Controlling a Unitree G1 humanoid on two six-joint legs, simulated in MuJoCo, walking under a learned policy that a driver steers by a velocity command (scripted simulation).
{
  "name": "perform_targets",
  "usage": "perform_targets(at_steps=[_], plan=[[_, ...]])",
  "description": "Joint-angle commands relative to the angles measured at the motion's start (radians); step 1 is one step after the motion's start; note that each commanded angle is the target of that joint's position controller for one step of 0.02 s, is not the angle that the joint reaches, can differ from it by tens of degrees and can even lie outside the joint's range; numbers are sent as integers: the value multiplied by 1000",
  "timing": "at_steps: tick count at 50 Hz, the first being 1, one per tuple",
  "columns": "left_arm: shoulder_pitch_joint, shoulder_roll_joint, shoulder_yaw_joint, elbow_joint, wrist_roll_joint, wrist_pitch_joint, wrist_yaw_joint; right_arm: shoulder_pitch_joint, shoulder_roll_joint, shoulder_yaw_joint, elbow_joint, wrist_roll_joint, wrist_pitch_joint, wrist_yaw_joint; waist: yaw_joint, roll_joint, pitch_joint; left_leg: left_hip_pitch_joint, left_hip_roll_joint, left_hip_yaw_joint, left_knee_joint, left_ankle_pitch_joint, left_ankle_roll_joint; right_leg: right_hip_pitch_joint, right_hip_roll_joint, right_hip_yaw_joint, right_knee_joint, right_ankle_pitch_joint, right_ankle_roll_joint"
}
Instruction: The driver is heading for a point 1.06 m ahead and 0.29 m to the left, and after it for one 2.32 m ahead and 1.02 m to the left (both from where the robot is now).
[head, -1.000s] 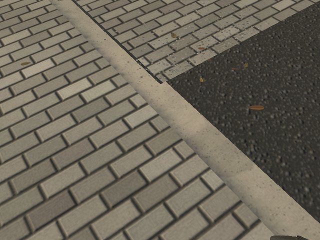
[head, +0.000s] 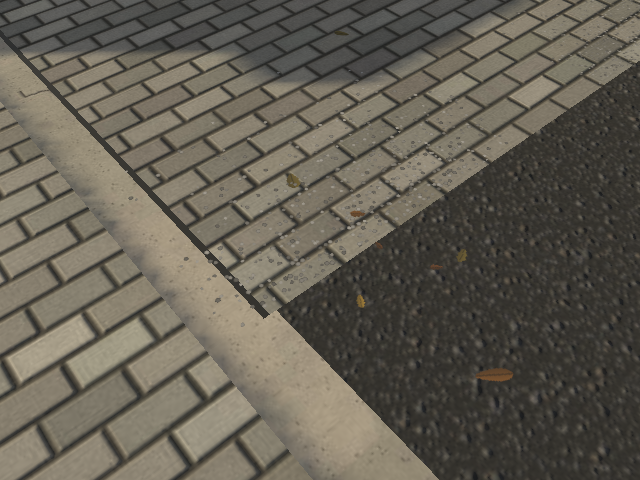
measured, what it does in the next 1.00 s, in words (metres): steps on the spot: left foot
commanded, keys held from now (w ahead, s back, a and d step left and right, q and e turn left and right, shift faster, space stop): no key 0.96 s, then w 0.04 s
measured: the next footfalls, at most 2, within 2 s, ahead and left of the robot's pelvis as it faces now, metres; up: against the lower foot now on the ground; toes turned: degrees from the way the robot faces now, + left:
left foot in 0.04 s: +0.09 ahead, +0.15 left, +0.00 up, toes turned +1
right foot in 1.76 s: +0.52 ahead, -0.08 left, -0.05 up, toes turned -1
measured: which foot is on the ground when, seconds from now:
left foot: up 0.00-0.02, down 0.04-1.00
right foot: down 0.00-1.00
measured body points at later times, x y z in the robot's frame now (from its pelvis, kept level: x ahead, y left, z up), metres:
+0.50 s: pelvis +0.05 +0.02 +0.00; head +0.07 +0.02 +0.45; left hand +0.11 +0.28 -0.15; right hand +0.12 -0.23 -0.15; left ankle +0.05 +0.15 -0.74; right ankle +0.04 -0.09 -0.74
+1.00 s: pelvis +0.05 +0.02 +0.00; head +0.06 +0.02 +0.45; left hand +0.07 +0.26 -0.16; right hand +0.08 -0.23 -0.16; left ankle +0.05 +0.15 -0.74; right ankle +0.04 -0.09 -0.74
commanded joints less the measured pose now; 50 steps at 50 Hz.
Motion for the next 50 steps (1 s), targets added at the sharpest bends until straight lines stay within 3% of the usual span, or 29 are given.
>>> perform_targets(at_steps=[1, 2, 3, 4, 5, 6, 12, 23, 48, 49, 50], plan=[[-43, 110, 14, -41, -14, 4, 12, 84, -83, -23, -1, -17, 6, -5, -54, -109, -39, 249, -10, 23, -164, 101, 30, -115, -203, 172, -144, -223, -81], [-11, 94, 8, -29, -8, 5, 13, 83, -105, -25, -5, -23, 2, -6, -43, -76, -23, 273, 33, -21, -209, 161, 46, -123, -175, 169, -117, -278, -41], [34, 96, 12, -22, 0, 4, 14, 76, -159, -33, -10, -16, -2, -10, 2, 7, -12, 277, 78, -54, -203, 242, 70, -138, -114, 129, -61, -287, -7], [70, 78, 11, -18, -2, 12, 22, 51, -167, -39, 11, -2, -5, -5, 37, 125, -6, 165, 60, -59, -230, 50, 90, -60, -64, 61, -49, -221, 15], [40, 100, 13, -14, 0, 20, 29, 31, -111, -30, 9, 0, -13, 2, 15, 100, 12, 100, 34, -53, -261, -34, 76, 8, -64, 51, -17, -164, 28], [26, 104, 15, -17, -4, 26, 33, 22, -85, -23, 16, -7, -20, 5, 14, 87, 6, 87, 26, -43, -268, -30, 55, 36, -71, 53, -4, -124, 25], [18, 102, 19, 7, -11, 33, 33, 44, -92, -23, 55, 2, -34, 4, -8, 9, -54, 204, 0, -9, -197, 218, 48, 65, -92, 64, 26, 44, 15], [36, 100, 22, 55, -15, 51, 42, 35, -82, -20, 99, 3, -16, -1, -11, -39, -35, 224, -21, 12, -189, 247, 51, 93, -99, 64, 39, 104, 26], [80, 72, 13, 113, -13, 50, 48, 60, -55, -7, 163, 1, -7, -8, -13, -40, 24, 199, -41, 29, -235, 90, 35, 61, -100, 73, -12, -45, 29], [102, 67, 13, 124, -14, 51, 49, 82, -44, -4, 175, 1, -6, -8, -12, -47, 1, 205, -55, 47, -229, -9, 37, 70, -94, 70, -23, -160, 24], [112, 89, 22, 126, -23, 55, 52, 88, -48, -7, 178, 8, -5, -9, -7, -64, 18, 173, -84, 77, -189, -161, 44, 58, -92, 81, -31, -340, 5]])
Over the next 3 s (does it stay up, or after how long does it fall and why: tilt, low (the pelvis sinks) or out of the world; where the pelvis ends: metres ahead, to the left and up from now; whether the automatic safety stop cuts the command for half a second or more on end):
stays up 1.05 0.07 -0.04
